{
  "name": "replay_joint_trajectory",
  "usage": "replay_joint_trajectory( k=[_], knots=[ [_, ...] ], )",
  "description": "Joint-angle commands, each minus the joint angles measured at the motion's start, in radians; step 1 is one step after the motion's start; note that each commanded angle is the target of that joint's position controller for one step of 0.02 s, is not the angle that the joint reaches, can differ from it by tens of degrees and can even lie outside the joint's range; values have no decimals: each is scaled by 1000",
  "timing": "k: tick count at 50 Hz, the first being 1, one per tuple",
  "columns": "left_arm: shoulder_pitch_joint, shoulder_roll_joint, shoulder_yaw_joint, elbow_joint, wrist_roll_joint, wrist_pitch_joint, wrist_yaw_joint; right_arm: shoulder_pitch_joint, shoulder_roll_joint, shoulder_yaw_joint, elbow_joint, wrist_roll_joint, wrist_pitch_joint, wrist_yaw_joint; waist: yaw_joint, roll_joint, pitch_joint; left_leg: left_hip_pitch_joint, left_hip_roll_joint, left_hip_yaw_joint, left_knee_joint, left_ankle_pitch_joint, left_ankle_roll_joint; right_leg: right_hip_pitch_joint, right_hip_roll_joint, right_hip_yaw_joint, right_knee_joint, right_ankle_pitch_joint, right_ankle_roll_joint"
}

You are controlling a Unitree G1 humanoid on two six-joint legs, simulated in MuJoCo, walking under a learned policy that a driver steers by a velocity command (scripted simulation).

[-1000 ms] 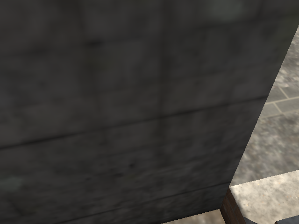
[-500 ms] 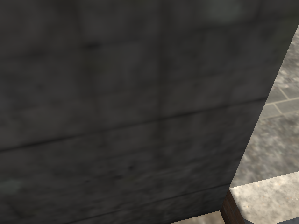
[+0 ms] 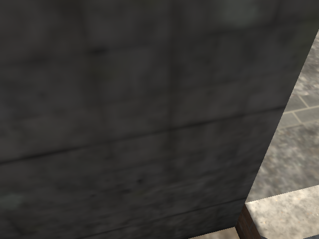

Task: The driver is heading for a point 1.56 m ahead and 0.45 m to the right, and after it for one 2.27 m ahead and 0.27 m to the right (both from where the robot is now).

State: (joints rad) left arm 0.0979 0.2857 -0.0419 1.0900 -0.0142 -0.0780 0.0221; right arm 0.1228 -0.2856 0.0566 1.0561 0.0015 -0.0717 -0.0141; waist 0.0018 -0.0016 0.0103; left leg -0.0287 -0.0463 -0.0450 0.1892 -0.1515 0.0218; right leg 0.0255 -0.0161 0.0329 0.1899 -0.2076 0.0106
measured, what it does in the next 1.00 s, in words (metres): stands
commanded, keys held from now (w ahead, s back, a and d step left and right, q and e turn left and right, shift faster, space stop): w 1.00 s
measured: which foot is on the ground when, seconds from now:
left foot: down 0.00-1.00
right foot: down 0.00-1.00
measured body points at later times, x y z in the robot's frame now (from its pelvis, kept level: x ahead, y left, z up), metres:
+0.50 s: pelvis +0.00 +0.00 +0.00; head +0.01 +0.00 +0.45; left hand +0.10 +0.28 -0.13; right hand +0.11 -0.26 -0.14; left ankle -0.03 +0.11 -0.75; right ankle -0.07 -0.13 -0.75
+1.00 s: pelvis +0.00 +0.00 +0.00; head +0.01 +0.00 +0.45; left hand +0.10 +0.27 -0.13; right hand +0.11 -0.26 -0.14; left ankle -0.03 +0.11 -0.75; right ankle -0.07 -0.13 -0.75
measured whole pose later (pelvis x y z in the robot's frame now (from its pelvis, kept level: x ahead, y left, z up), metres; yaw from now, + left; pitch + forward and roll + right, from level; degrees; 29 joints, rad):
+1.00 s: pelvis +0.00 +0.00 +0.00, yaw +0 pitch +0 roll +1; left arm 0.10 0.29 -0.04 1.08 -0.01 -0.08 0.02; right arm 0.12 -0.29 0.05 1.06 0.00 -0.07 -0.01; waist 0.00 0.00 0.01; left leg -0.02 -0.05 -0.05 0.19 -0.16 0.02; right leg 0.03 -0.02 0.03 0.19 -0.21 0.02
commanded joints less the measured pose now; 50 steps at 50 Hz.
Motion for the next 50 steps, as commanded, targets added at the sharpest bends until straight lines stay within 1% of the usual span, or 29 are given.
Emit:
replay_joint_trajectory(
  k=[1, 16, 18, 19, 22, 34, 35, 42, 44, 50],
  knots=[
    [-28, 132, 23, -41, 0, -9, 4, -22, -121, -21, -36, 0, -10, -4, 0, -7, -42, 23, 141, -98, 11, 283, 2, -11, -121, 70, 11, 334, -9],
    [-29, 135, 26, -51, 0, -8, 5, -24, -123, -22, -27, 0, -9, -5, 0, -6, -48, 29, 141, -101, 13, 305, 5, -7, -123, 64, 15, 339, -7],
    [-16, 139, 29, -43, 3, -10, 9, -27, -130, -27, -28, 1, -11, -6, 0, -6, -44, 25, 143, -101, 20, 312, 5, -7, -117, 64, 16, 333, -2],
    [-6, 132, 26, -37, 2, -13, 11, -28, -128, -26, -35, -1, -12, -2, 5, -4, -37, 26, 144, -107, 14, 323, 0, -13, -117, 64, 14, 333, -5],
    [-6, 135, 27, -34, 2, -14, 12, -29, -127, -27, -39, -1, -12, 0, 3, -3, -46, 36, 144, -105, 17, 329, -1, -12, -119, 65, 15, 343, -6],
    [3, 136, 26, -26, 1, -15, 11, -33, -126, -29, -49, -1, -9, 2, 2, -3, -47, 41, 143, -101, 20, 313, -2, -19, -118, 68, 12, 343, -5],
    [-10, 131, 23, -35, -1, -13, 8, -30, -120, -25, -48, -1, -7, 2, 0, -3, -50, 43, 141, -101, 14, 307, -2, -17, -124, 66, 11, 352, -9],
    [-6, 134, 21, -34, 0, -12, 6, -30, -123, -24, -52, -1, -6, 2, 4, -7, -42, 41, 142, -103, 9, 295, -4, -19, -124, 68, 6, 342, -9],
    [-18, 139, 24, -42, 0, -8, 4, -28, -123, -25, -44, 0, -6, -3, 0, -10, -49, 36, 140, -99, 14, 283, 2, -11, -124, 67, 9, 340, -6],
    [-19, 135, 26, -45, 0, -7, 4, -30, -122, -25, -38, 0, -7, -4, 2, -9, -40, 25, 139, -102, 12, 289, 2, -8, -123, 65, 9, 337, -6]
  ],
)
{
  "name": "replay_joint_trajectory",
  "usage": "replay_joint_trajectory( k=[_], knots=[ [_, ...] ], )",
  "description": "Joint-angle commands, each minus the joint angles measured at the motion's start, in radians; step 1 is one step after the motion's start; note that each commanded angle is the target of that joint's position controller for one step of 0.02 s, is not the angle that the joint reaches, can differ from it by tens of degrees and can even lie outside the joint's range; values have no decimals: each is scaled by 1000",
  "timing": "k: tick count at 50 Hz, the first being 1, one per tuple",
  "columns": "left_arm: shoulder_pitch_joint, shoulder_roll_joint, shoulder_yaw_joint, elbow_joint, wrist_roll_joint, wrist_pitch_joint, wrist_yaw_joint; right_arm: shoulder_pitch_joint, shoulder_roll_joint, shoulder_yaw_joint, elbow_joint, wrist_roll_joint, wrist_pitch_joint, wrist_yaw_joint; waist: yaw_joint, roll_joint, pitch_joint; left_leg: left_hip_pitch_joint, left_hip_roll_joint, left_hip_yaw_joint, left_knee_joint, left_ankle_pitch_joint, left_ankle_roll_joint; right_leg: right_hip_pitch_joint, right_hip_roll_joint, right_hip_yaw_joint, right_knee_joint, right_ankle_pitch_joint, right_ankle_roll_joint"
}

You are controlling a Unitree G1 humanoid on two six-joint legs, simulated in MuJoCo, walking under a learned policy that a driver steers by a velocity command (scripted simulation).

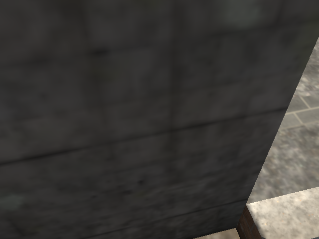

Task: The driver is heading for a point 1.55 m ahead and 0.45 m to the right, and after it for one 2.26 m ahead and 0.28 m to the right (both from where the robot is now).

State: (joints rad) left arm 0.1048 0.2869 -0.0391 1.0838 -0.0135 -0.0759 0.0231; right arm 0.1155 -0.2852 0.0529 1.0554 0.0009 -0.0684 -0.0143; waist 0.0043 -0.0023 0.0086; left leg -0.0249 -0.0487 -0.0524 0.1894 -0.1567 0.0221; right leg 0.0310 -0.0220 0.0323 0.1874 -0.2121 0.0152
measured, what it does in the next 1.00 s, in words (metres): stands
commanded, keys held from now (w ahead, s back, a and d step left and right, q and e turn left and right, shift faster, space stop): w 1.00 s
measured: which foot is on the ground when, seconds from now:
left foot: down 0.00-1.00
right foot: down 0.00-1.00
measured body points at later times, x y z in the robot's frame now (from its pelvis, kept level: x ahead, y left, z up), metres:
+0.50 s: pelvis +0.00 +0.00 +0.00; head +0.01 +0.00 +0.45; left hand +0.10 +0.28 -0.13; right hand +0.10 -0.26 -0.14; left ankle -0.04 +0.11 -0.75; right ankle -0.07 -0.13 -0.75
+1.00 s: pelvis +0.00 +0.00 +0.00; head +0.01 +0.00 +0.45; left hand +0.10 +0.27 -0.13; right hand +0.10 -0.26 -0.14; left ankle -0.04 +0.11 -0.75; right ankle -0.07 -0.13 -0.75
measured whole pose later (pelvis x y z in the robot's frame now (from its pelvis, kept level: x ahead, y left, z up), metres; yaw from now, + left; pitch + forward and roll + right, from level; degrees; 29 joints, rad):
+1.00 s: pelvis +0.00 +0.00 +0.00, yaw +0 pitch +0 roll +1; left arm 0.11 0.29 -0.04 1.08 -0.01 -0.08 0.02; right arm 0.11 -0.28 0.05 1.05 0.00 -0.07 -0.01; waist 0.01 0.00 0.01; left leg -0.02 -0.05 -0.06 0.19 -0.16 0.02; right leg 0.03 -0.03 0.03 0.19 -0.21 0.02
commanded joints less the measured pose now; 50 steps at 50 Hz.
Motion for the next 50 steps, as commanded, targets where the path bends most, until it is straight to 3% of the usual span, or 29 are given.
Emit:
replay_joint_trajectory(
  k=[1, 24, 50],
  knots=[
    [-27, 134, 23, -40, 0, -9, 3, -23, -122, -21, -37, 1, -10, -4, -1, -8, -39, 21, 142, -95, 12, 296, 2, -12, -118, 65, 12, 342, -10],
    [-9, 135, 27, -30, 1, -15, 11, -23, -126, -26, -39, 0, -14, 0, 1, -3, -44, 32, 145, -100, 17, 334, -2, -13, -114, 62, 15, 348, -8],
    [-23, 134, 24, -40, 0, -8, 3, -23, -121, -23, -38, 1, -9, -3, 0, -8, -36, 19, 140, -97, 12, 292, 0, -11, -118, 62, 10, 339, -7]
  ],
)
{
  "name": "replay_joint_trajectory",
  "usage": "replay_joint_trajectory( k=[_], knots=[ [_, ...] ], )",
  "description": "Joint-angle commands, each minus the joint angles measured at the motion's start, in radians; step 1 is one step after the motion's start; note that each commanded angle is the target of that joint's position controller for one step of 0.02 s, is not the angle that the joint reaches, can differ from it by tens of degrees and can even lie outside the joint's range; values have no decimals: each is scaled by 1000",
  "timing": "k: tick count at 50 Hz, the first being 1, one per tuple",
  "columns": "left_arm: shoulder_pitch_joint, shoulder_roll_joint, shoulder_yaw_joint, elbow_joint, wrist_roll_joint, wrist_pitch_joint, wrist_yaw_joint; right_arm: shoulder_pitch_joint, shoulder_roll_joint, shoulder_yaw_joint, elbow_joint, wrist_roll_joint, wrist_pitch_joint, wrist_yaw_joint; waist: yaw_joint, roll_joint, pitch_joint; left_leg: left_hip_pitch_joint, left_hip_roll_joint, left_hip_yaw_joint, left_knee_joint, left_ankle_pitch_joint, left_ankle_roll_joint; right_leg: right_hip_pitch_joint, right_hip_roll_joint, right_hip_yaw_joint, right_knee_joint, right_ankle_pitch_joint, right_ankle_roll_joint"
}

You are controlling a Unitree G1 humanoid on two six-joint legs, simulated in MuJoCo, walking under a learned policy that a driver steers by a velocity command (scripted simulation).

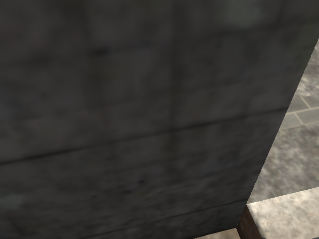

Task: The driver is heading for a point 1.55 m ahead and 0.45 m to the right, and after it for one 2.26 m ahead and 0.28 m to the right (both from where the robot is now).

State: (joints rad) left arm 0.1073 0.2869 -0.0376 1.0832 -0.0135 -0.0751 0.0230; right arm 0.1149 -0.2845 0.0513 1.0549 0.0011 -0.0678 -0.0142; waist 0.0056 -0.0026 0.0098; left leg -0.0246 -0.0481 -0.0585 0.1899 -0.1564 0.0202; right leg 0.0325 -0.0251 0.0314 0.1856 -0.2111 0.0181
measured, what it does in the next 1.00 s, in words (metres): stands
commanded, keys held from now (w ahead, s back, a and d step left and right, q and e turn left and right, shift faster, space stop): no key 1.00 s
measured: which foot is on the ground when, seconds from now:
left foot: down 0.00-1.00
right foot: down 0.00-1.00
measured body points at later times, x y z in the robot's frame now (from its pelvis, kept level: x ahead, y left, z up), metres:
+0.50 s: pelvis -0.01 +0.00 +0.00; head +0.01 +0.00 +0.44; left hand +0.02 +0.28 -0.15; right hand +0.03 -0.27 -0.15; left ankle -0.04 +0.11 -0.75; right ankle -0.07 -0.13 -0.75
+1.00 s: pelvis -0.02 +0.00 -0.01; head -0.01 +0.00 +0.44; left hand +0.00 +0.28 -0.15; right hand +0.01 -0.26 -0.15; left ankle -0.04 +0.11 -0.75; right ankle -0.07 -0.13 -0.75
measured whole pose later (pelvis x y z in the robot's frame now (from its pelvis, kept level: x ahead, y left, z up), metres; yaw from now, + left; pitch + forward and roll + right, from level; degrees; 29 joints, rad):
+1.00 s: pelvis -0.02 +0.00 -0.01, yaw +0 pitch -1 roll +0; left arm 0.22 0.28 0.00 1.11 -0.01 -0.04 0.04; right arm 0.24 -0.25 0.01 1.07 0.00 -0.05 -0.01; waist 0.00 -0.01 0.05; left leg -0.13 -0.05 -0.06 0.37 -0.22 0.02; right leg -0.07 -0.02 0.03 0.37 -0.28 0.02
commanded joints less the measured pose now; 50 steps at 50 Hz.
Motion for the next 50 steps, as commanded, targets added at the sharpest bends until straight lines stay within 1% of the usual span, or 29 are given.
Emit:
replay_joint_trajectory(
  k=[1, 6, 7, 12, 14, 16, 27, 34, 35, 36, 41, 42, 44, 45, 47, 50],
  knots=[
    [-17, 138, 25, -35, 0, -8, 3, -11, -125, -23, -32, 1, -10, -4, -2, -9, -33, 17, 141, -91, 17, 303, 4, -12, -116, 61, 17, 347, -11],
    [14, 142, 32, -20, 1, -3, 3, 34, -128, -29, -9, 2, -6, -6, -2, -10, -27, 1, 142, -88, 50, 314, 12, -17, -118, 55, 52, 357, -14],
    [31, 146, 37, -9, 5, -3, 6, 36, -135, -35, -7, 2, -6, -7, -1, -10, -21, -7, 144, -88, 59, 310, 14, -20, -111, 56, 57, 342, -11],
    [46, 144, 45, 0, 7, 3, 7, 63, -131, -41, 8, 0, 1, -9, -4, -7, -16, -33, 139, -87, 86, 288, 19, -31, -108, 52, 86, 325, -15],
    [67, 138, 43, 11, 8, 4, 9, 75, -131, -42, 6, -1, 2, -7, 0, -4, -5, -37, 140, -93, 89, 292, 16, -41, -106, 53, 92, 316, -18],
    [79, 142, 45, 18, 9, 5, 11, 86, -132, -45, 8, -1, 4, -6, -1, -2, -5, -37, 139, -93, 97, 288, 17, -45, -105, 53, 99, 307, -21],
    [135, 135, 47, 35, 12, 18, 12, 148, -124, -49, 12, -3, 20, -9, -3, -1, 23, -65, 131, -95, 123, 219, 24, -82, -98, 58, 121, 246, -26],
    [160, 128, 47, 39, 13, 25, 14, 171, -116, -51, 9, -4, 26, -10, -3, -1, 43, -84, 128, -98, 129, 185, 26, -103, -95, 61, 128, 212, -28],
    [153, 137, 52, 33, 7, 23, 15, 165, -112, -51, 6, 6, 24, -10, -5, -8, 54, -84, 128, -107, 124, 188, 22, -111, -94, 66, 125, 210, -29],
    [157, 134, 52, 32, 7, 23, 16, 166, -114, -51, 6, 6, 23, -10, -4, -2, 51, -82, 129, -107, 123, 188, 22, -110, -94, 66, 125, 205, -30],
    [169, 127, 54, 27, 8, 24, 16, 173, -108, -52, 4, 3, 23, -10, -3, 1, 48, -84, 128, -109, 123, 179, 23, -108, -93, 67, 125, 191, -31],
    [148, 124, 53, 19, 11, 31, 13, 170, -101, -55, 1, 1, 18, -8, -6, -4, 36, -89, 131, -104, 124, 159, 26, -109, -97, 61, 130, 180, -28],
    [151, 121, 53, 15, 11, 33, 11, 171, -101, -57, 0, 0, 16, -7, -3, 0, 40, -95, 130, -107, 123, 151, 26, -115, -96, 62, 131, 168, -28],
    [151, 130, 58, 15, 0, 32, 14, 165, -89, -57, -5, 5, 16, -1, -6, -1, 48, -99, 123, -94, 130, 164, 22, -133, -84, 53, 137, 130, -21],
    [160, 125, 58, 14, 2, 32, 16, 171, -88, -59, -5, 5, 16, 2, -4, 9, 47, -105, 124, -95, 133, 168, 23, -138, -82, 52, 139, 116, -19],
    [160, 122, 59, 9, 4, 32, 18, 173, -84, -61, -8, 3, 16, 0, -4, 8, 44, -111, 124, -97, 137, 167, 24, -141, -82, 54, 143, 116, -22]
  ],
)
